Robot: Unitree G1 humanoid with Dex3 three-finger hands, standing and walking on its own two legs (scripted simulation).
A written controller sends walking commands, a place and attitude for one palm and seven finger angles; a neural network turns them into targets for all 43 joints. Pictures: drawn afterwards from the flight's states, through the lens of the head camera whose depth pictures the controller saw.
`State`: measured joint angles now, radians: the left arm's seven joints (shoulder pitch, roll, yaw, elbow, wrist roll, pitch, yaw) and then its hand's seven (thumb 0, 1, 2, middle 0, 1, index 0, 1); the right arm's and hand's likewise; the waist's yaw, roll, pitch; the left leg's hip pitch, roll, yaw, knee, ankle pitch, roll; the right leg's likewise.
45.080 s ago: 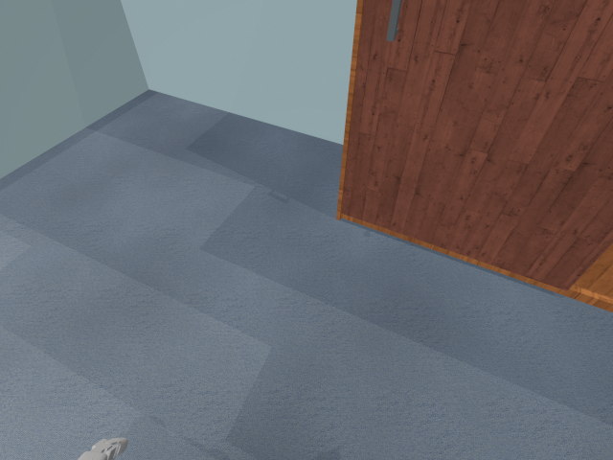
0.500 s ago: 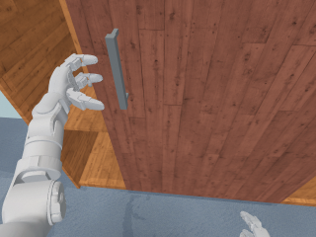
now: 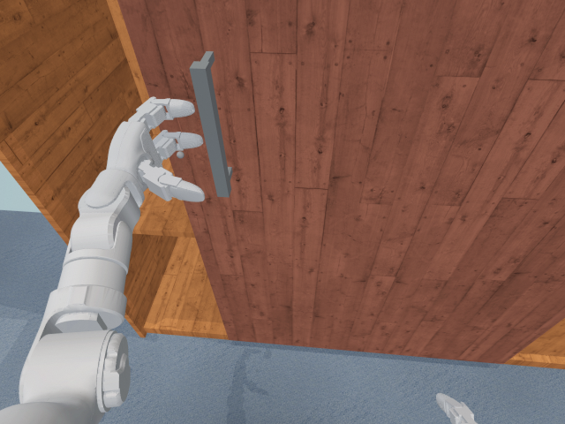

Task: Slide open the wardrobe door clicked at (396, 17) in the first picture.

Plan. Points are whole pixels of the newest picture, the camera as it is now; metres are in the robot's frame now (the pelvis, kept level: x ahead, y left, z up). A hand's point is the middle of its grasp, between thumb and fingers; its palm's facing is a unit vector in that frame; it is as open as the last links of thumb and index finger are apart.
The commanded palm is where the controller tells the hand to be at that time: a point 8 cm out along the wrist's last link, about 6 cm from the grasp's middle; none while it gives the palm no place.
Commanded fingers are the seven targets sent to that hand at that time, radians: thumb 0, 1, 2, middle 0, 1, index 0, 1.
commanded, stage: feel for the door with the fingertips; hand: left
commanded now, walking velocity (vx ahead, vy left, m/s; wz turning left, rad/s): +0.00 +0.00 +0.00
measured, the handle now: (217, 131) +0.49 +0.12 +0.18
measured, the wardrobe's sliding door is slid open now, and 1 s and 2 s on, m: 0.32 0.32 0.32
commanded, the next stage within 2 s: slide the fingers in behind the handle in 0.80 s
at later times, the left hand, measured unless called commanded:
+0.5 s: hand (194, 147) +0.42 +0.14 +0.20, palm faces -0.04 -1.00 +0.00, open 14.1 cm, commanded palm +0.41 +0.19 +0.18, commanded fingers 0.00 -0.50 0.30 -0.30 -1.20 -0.30 -1.20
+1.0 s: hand (199, 135) +0.45 +0.14 +0.20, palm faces -0.05 -1.00 -0.01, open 13.8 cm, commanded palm +0.42 +0.19 +0.18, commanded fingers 0.00 -0.50 0.30 -0.30 -1.20 -0.30 -1.20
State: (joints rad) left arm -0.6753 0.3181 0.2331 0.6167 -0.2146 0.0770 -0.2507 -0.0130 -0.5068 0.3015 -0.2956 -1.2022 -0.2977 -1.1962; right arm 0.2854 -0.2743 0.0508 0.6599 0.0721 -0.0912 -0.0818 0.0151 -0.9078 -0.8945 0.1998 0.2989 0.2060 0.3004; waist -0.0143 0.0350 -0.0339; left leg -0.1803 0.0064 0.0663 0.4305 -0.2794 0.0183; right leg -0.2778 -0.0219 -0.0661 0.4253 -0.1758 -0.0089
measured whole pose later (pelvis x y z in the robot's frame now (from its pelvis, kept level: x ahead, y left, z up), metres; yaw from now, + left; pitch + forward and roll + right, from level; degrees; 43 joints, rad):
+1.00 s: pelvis -0.01 -0.01 +0.00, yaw +0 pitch +3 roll +0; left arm -0.89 0.36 0.26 0.91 -0.15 -0.02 -0.21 -0.01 -0.51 0.30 -0.36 -1.24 -0.33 -1.22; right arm 0.35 -0.28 0.04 0.69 0.06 -0.08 -0.07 0.01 -0.91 -0.89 0.20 0.30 0.21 0.30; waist -0.05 0.03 -0.04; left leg -0.25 0.02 0.07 0.46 -0.27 0.01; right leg -0.35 -0.01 -0.06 0.45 -0.16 -0.02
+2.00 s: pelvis +0.01 +0.00 +0.00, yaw +0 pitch +3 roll +0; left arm -0.78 0.23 0.15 0.70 -0.17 0.08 -0.12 -0.01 -0.51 0.30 -0.30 -1.21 -0.30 -1.20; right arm 0.28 -0.26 0.04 0.67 0.06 -0.06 -0.07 0.01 -0.91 -0.89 0.20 0.30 0.21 0.30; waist -0.02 0.04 -0.04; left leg -0.21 0.01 0.06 0.45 -0.29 0.01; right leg -0.30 -0.02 -0.07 0.45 -0.19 -0.01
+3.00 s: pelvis -0.01 -0.01 +0.00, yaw +0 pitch +3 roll +0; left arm -0.87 0.24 0.17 0.86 -0.16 0.00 -0.11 -0.01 -0.39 0.35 -0.35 -1.26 -0.35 -1.24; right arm 0.30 -0.26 0.05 0.69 0.05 -0.08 -0.07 0.01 -0.91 -0.89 0.20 0.30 0.21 0.30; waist -0.04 0.03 -0.04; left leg -0.24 0.01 0.06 0.46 -0.28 0.01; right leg -0.33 -0.02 -0.07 0.46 -0.18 -0.02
